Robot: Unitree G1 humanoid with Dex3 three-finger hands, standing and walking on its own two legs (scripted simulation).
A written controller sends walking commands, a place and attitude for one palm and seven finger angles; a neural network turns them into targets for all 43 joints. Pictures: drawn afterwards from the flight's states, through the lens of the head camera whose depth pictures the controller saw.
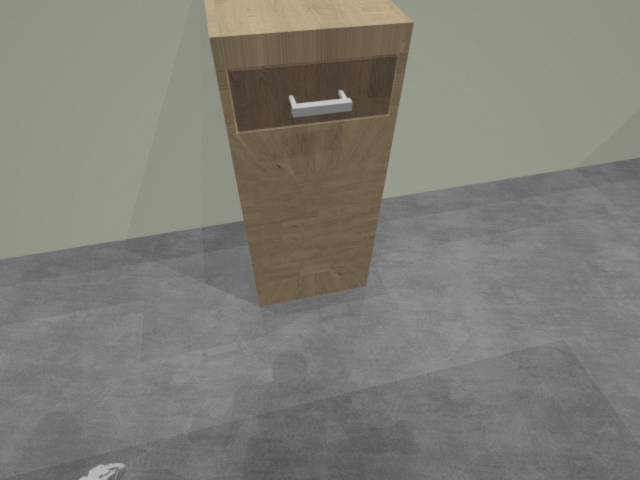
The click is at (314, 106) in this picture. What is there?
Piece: drawer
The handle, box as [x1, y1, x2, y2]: [289, 90, 352, 117]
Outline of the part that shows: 352,102 349,98 345,96 342,90 338,90 340,98 333,100 296,104 293,96 289,96 293,117 351,110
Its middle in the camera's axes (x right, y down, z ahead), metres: +0.00 -0.30 +0.84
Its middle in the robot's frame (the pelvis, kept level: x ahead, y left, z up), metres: +0.84 +0.05 +0.05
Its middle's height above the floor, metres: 0.81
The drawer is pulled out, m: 0.00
